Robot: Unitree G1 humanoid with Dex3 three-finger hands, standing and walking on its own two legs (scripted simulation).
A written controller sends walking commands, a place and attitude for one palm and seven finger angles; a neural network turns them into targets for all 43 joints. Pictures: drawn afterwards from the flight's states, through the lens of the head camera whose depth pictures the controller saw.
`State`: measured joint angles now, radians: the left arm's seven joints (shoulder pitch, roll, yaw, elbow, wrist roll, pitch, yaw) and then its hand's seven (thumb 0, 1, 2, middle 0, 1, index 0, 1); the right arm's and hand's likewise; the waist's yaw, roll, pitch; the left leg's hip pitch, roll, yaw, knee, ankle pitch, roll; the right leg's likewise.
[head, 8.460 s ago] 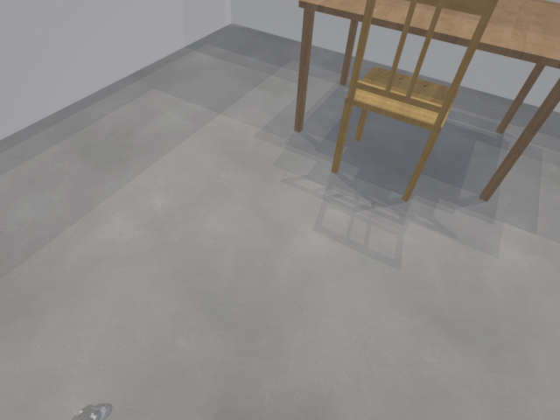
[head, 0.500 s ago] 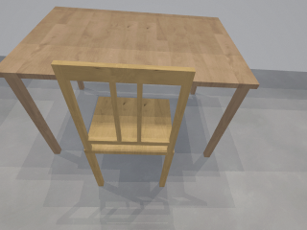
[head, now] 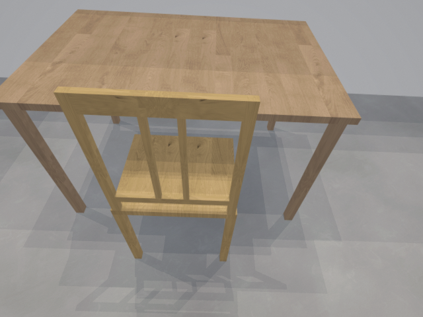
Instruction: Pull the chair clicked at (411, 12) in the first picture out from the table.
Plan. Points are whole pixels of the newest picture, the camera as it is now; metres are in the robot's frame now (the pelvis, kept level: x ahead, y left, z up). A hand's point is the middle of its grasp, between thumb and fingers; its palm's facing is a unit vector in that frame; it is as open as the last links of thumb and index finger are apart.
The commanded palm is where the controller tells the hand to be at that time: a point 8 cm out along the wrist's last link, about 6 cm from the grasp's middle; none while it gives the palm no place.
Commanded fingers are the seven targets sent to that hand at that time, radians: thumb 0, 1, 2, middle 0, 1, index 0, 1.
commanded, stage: shuffle to correct the standing spot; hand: left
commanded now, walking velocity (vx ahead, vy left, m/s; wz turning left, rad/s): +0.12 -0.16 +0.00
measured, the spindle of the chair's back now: (151, 162) +0.50 +0.19 -0.06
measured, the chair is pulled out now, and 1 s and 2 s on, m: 0.00 0.00 0.00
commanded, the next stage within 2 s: come to a stop and stand still in 0.38 s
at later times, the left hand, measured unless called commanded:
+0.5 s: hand out of the picture +0.06 +0.11 -0.18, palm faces +0.09 -0.97 -0.22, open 7.3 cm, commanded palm none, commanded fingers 0.00 0.90 0.90 -0.20 -0.30 -0.20 -0.30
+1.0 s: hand out of the picture +0.06 +0.07 -0.16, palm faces +0.08 -0.97 -0.24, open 7.3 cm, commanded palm none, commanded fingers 0.00 0.90 0.90 -0.20 -0.30 -0.20 -0.30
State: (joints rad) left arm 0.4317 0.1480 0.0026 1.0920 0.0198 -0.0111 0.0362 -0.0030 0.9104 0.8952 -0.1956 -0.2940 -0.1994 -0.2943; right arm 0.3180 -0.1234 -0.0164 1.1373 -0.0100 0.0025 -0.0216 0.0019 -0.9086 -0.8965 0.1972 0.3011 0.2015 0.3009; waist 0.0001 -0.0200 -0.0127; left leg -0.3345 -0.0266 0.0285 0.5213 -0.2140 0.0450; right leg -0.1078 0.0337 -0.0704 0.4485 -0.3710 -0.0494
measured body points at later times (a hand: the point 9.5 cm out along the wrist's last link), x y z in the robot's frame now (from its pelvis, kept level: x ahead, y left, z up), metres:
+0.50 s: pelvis +0.06 -0.09 -0.01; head +0.07 -0.08 +0.44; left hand +0.05 +0.16 -0.16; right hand +0.06 -0.32 -0.16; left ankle +0.03 +0.04 -0.69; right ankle +0.07 -0.19 -0.73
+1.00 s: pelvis +0.07 -0.12 +0.00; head +0.09 -0.13 +0.45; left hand +0.06 +0.12 -0.14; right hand +0.15 -0.34 -0.15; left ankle +0.09 -0.01 -0.73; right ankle +0.07 -0.19 -0.73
